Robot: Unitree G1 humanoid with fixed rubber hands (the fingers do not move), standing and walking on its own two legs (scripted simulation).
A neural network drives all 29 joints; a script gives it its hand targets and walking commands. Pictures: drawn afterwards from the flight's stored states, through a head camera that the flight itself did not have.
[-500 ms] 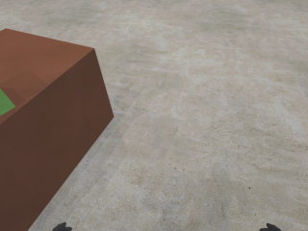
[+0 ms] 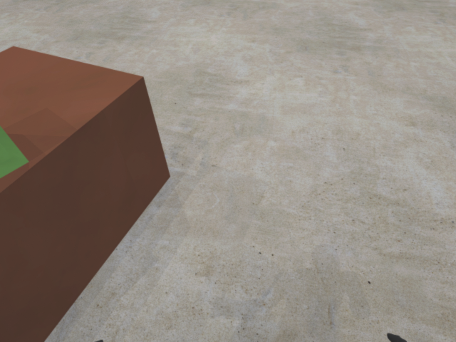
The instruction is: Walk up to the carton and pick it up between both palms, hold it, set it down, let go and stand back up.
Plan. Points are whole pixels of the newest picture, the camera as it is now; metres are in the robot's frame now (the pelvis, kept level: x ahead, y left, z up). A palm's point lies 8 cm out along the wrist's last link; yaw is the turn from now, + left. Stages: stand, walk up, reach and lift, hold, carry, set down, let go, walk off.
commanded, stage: stand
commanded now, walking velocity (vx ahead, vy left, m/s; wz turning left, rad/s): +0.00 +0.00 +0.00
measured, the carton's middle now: out of the picture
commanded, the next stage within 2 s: walk up in 1.80 s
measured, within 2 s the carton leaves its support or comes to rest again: neither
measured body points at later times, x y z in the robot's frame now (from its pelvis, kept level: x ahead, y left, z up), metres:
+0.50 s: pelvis +0.00 +0.00 +0.02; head +0.01 +0.00 +0.47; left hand +0.10 +0.30 -0.11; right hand +0.10 -0.30 -0.11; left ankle +0.00 +0.11 -0.72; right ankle +0.00 -0.13 -0.72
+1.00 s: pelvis -0.01 +0.00 +0.02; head +0.00 +0.00 +0.47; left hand +0.08 +0.30 -0.11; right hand +0.08 -0.30 -0.11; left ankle +0.00 +0.11 -0.72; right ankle +0.00 -0.13 -0.72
